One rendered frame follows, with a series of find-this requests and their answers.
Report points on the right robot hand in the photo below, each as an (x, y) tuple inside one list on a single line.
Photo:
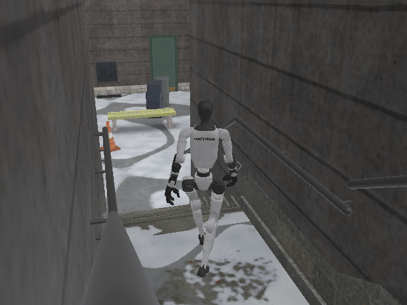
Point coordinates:
[(229, 177)]

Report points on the robot foot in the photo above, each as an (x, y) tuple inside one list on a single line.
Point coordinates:
[(202, 271), (201, 239)]

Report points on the robot left foot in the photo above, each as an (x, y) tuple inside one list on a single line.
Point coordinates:
[(201, 239)]

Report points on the robot right foot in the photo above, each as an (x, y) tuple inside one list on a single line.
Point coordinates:
[(202, 271)]

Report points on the robot right forearm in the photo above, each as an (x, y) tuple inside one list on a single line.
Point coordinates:
[(232, 167)]

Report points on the left robot upper arm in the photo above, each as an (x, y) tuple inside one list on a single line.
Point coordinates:
[(181, 144)]

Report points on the left robot hand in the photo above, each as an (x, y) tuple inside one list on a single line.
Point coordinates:
[(168, 194)]

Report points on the robot left forearm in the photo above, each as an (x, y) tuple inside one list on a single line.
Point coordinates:
[(174, 173)]

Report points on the right robot upper arm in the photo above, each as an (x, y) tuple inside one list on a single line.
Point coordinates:
[(227, 146)]

